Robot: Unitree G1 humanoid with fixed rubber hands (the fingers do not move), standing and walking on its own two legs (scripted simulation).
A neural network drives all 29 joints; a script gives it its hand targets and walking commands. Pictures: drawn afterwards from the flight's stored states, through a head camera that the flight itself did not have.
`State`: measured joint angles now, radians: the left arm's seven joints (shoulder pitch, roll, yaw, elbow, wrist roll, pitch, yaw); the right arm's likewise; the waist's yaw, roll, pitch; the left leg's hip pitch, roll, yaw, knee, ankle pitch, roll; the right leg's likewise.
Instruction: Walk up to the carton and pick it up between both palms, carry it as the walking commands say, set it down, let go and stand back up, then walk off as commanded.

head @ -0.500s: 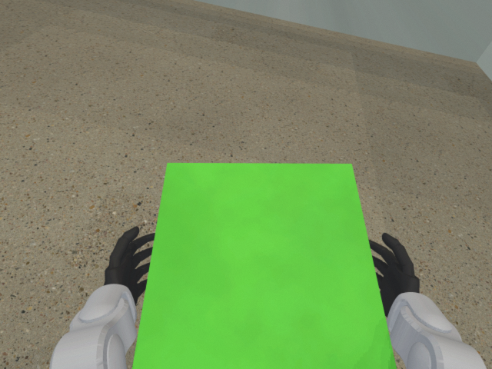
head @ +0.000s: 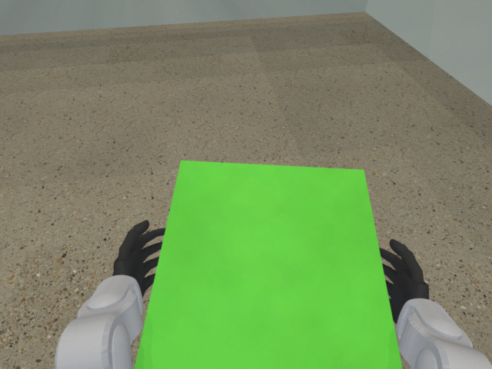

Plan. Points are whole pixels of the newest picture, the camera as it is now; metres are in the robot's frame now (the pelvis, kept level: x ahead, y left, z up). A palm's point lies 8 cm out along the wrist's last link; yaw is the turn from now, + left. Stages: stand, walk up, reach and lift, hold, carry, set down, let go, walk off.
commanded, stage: carry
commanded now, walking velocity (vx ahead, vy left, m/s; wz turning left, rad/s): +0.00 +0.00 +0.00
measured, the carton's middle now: (264, 281) +0.28 +0.00 +0.01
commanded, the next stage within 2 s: none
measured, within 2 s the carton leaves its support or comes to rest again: neither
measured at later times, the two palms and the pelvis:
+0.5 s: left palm (281, 311) +0.20 -0.02 +0.08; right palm out of the picture +0.15 -0.38 +0.07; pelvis -0.02 -0.17 -0.02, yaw -8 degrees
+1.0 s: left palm (292, 314) +0.18 -0.03 +0.14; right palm out of the picture +0.15 -0.39 +0.14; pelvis -0.05 -0.19 +0.02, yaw -5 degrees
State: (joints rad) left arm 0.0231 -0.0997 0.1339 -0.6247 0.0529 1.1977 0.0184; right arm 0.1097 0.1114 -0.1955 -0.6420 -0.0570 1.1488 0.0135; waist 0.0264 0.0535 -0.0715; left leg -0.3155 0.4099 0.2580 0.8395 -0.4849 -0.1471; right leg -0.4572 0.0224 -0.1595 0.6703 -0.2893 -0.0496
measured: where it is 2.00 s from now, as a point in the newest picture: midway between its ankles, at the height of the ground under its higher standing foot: outside the picture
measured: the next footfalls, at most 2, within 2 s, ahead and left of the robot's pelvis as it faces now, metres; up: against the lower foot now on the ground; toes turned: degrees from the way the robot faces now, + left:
left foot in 0.36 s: +0.11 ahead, -0.01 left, +0.00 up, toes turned +2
right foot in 0.44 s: +0.03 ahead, -0.31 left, +0.00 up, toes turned +8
